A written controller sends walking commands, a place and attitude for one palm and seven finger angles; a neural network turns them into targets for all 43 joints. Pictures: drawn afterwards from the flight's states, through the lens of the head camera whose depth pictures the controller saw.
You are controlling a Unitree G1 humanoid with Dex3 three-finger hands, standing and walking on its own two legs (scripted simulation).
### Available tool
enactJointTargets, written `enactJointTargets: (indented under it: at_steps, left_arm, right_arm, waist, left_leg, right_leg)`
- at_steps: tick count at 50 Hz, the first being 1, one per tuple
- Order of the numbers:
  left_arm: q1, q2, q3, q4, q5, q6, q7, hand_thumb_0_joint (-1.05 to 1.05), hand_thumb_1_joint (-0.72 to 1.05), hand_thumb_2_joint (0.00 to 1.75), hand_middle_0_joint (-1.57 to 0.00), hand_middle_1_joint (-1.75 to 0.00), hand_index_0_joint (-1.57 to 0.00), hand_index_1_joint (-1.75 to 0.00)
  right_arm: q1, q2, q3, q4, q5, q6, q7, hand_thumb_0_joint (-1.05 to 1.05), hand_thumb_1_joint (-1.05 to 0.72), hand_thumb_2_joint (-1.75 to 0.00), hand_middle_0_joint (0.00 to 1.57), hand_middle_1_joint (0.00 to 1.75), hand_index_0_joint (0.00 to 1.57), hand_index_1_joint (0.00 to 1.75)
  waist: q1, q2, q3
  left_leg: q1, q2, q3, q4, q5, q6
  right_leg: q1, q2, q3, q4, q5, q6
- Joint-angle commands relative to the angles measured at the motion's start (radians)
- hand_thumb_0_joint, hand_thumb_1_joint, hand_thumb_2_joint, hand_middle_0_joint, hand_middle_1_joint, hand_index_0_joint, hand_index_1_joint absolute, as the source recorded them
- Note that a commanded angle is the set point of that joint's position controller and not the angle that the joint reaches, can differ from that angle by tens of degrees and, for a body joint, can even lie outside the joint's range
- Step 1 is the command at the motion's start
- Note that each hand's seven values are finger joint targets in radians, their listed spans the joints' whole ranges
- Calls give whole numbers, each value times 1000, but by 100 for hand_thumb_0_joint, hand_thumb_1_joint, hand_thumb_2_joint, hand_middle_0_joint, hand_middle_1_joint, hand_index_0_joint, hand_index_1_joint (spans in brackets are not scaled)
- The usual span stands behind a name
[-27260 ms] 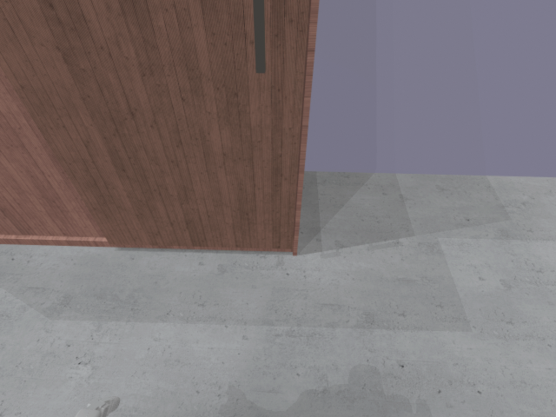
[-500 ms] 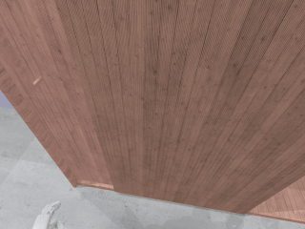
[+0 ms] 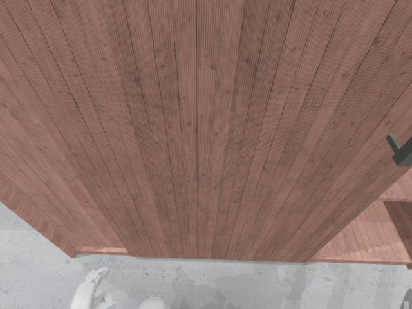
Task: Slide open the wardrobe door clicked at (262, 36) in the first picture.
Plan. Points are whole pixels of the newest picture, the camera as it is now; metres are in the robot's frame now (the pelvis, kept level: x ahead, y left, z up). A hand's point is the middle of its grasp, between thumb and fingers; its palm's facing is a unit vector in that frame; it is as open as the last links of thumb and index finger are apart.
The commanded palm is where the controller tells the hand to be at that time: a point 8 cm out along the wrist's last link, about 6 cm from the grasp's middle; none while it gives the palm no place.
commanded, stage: stop walking and hold the door there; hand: right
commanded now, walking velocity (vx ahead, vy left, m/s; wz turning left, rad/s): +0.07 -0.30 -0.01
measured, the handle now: out of the picture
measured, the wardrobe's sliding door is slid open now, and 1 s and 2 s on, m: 0.50 0.50 0.50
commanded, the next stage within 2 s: loosen the grip on the handle in 1.34 s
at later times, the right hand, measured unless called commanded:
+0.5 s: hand out of the picture +0.36 -0.32 +0.23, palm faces +0.50 +0.84 -0.21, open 5.6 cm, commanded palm +0.32 -0.35 +0.21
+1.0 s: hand out of the picture +0.36 -0.32 +0.23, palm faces +0.30 +0.95 -0.11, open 5.6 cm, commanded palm +0.33 -0.36 +0.21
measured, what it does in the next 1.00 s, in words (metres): steps to the right: left foot, then right foot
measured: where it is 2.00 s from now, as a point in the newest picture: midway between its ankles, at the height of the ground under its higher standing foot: outside the picture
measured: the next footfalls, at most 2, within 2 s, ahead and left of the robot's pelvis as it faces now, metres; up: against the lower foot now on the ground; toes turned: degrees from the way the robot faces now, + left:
left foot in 0.20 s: +0.08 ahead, +0.08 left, +0.00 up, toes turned +8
right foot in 0.58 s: +0.05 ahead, -0.24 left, +0.00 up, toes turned -6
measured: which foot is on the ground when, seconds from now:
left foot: up 0.00-0.18, down 0.20-0.58, up 0.60-0.74, down 0.76-1.00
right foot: down 0.00-0.20, up 0.22-0.56, down 0.58-1.00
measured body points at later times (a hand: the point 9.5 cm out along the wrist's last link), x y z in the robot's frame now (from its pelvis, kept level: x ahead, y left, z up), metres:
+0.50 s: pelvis +0.00 -0.05 +0.03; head +0.09 -0.03 +0.47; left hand +0.20 +0.20 -0.09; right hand +0.33 -0.36 +0.24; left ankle +0.04 +0.07 -0.72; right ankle +0.03 -0.25 -0.67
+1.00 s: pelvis +0.00 -0.11 +0.02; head +0.04 -0.11 +0.46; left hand +0.16 +0.11 -0.10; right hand +0.34 -0.37 +0.24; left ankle +0.04 -0.02 -0.72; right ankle +0.01 -0.23 -0.72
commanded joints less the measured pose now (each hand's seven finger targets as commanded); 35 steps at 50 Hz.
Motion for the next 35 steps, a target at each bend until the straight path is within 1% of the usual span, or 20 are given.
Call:
enactJointTargets:
  at_steps: [1,3,5,7,8,9,10,11,12,15,20,24,26,27,28,29,30,31,32,35]
  left_arm:
    - [-66,145,51,-172,-16,-33,18,0,90,90,-20,-30,-20,-30]
    - [-61,150,57,-162,-18,-40,15,0,90,90,-20,-30,-20,-30]
    - [-83,147,56,-170,-23,-49,6,0,90,90,-20,-30,-20,-30]
    - [-96,139,39,-176,-22,-59,-9,0,90,90,-20,-30,-20,-30]
    - [-98,140,35,-173,-14,-60,-16,0,90,90,-20,-30,-20,-30]
    - [-97,129,37,-182,-11,-55,-19,0,90,90,-20,-30,-20,-30]
    - [-105,148,50,-194,-8,-59,-15,0,90,90,-20,-30,-20,-30]
    - [-56,169,72,-175,-10,-60,-20,0,90,90,-20,-30,-20,-30]
    - [-82,145,61,-173,-14,-60,-27,0,90,90,-20,-30,-20,-30]
    - [-91,105,27,-156,-1,-49,-20,0,90,90,-20,-30,-20,-30]
    - [-121,78,31,-207,1,-50,-7,0,90,90,-20,-30,-20,-30]
    - [-153,58,39,-247,0,-27,-9,0,90,90,-20,-30,-20,-30]
    - [-141,71,51,-250,-2,-9,-8,0,90,90,-20,-30,-20,-30]
    - [-143,94,62,-257,-7,-11,-3,0,90,90,-20,-30,-20,-30]
    - [-124,142,74,-264,-7,-17,-7,0,90,90,-20,-30,-20,-30]
    - [-98,136,71,-271,-15,-26,-15,0,90,90,-20,-30,-20,-30]
    - [-81,112,67,-252,-16,-37,-20,0,90,90,-20,-30,-20,-30]
    - [-92,109,62,-232,-7,-42,-14,0,90,90,-20,-30,-20,-30]
    - [-96,93,55,-226,-6,-48,-7,0,90,90,-20,-30,-20,-30]
    - [-110,94,30,-234,1,-56,-16,0,90,90,-20,-30,-20,-30]
  right_arm:
    - [-320,-262,-2,-247,-7,-22,-30,0,-90,-90,45,140,45,140]
    - [-265,-247,-12,-262,14,-3,-35,0,-90,-90,45,140,45,140]
    - [-205,-197,5,-299,24,10,-30,0,-90,-90,45,140,45,140]
    - [-179,-185,9,-329,24,18,-29,0,-90,-90,45,140,45,140]
    - [-157,-209,-15,-328,19,18,-31,0,-90,-90,45,140,45,140]
    - [-149,-257,-44,-288,6,26,-36,0,-90,-90,45,140,45,140]
    - [-130,-261,-59,-236,24,46,-32,0,-90,-90,45,140,45,140]
    - [-168,-273,-83,-254,38,49,-32,0,-90,-90,45,140,45,140]
    - [-210,-221,-27,-324,51,45,-26,0,-90,-90,45,140,45,140]
    - [-242,-275,-90,-357,27,6,-38,0,-90,-90,45,140,45,140]
    - [-223,-233,-66,-482,28,14,-54,0,-90,-90,45,140,45,140]
    - [-229,-138,-1,-594,25,39,-70,0,-90,-90,45,140,45,140]
    - [-231,-59,61,-638,24,40,-67,0,-90,-90,45,140,45,140]
    - [-218,-24,93,-665,35,28,-63,0,-90,-90,45,140,45,140]
    - [-218,6,126,-714,31,15,-58,0,-90,-90,45,140,45,140]
    - [-274,65,196,-754,22,3,-44,0,-90,-90,45,140,45,140]
    - [-213,116,225,-648,13,8,-27,0,-90,-90,45,140,45,140]
    - [-235,-8,135,-640,1,16,-42,0,-90,-90,45,140,45,140]
    - [-281,-43,117,-667,6,16,-48,0,-90,-90,45,140,45,140]
    - [-319,41,194,-652,17,36,-37,0,-90,-90,45,140,45,140]
  waist:
    - [31,-405,-140]
    - [25,-146,-132]
    - [3,-139,-179]
    - [-18,-159,-211]
    - [-32,-88,-254]
    - [-20,192,-257]
    - [6,221,-225]
    - [8,182,-226]
    - [19,169,-220]
    - [23,108,-236]
    - [0,187,-257]
    - [0,249,-298]
    - [24,159,-314]
    - [32,22,-302]
    - [31,-186,-338]
    - [42,-258,-343]
    - [51,-219,-289]
    - [44,-317,-297]
    - [32,-301,-295]
    - [24,-253,-277]
  left_leg:
    - [-120,-107,25,460,-296,49]
    - [-97,-103,49,396,-256,33]
    - [41,-116,106,155,-240,30]
    - [176,-111,109,-144,-44,37]
    - [330,-59,46,-315,125,56]
    - [524,168,-268,-380,362,141]
    - [501,373,-539,-397,495,223]
    - [429,394,-511,-373,450,227]
    - [448,369,-475,-324,496,235]
    - [387,245,-189,-266,502,167]
    - [349,204,-90,-269,542,143]
    - [326,202,-72,-219,482,128]
    - [231,123,4,-134,329,94]
    - [155,40,56,-39,237,75]
    - [-8,-66,98,113,-72,46]
    - [-72,-134,68,286,-349,52]
    - [-96,-139,38,339,-337,58]
    - [-110,-106,14,320,-270,52]
    - [-75,-103,9,244,-232,51]
    - [133,-158,72,-39,-151,54]
  right_leg:
    - [-1,-296,344,-409,-36,-168]
    - [44,-269,298,-340,143,-200]
    - [105,-217,150,-271,303,-160]
    - [145,-177,94,-154,379,-108]
    - [84,-148,100,-32,340,-77]
    - [-155,-44,25,220,123,-13]
    - [-325,13,88,467,-175,53]
    - [-311,-33,187,570,-141,80]
    - [-347,-32,188,632,-122,85]
    - [-334,-67,112,619,-18,90]
    - [-139,-51,-84,154,-17,83]
    - [24,-24,-148,-85,27,70]
    - [187,-43,-178,-220,156,58]
    - [279,-126,-125,-268,240,40]
    - [375,-299,89,-271,419,-37]
    - [358,-395,217,-284,516,-121]
    - [295,-413,234,-318,393,-159]
    - [280,-408,222,-323,309,-171]
    - [285,-382,185,-287,342,-167]
    - [206,-324,25,-220,295,-96]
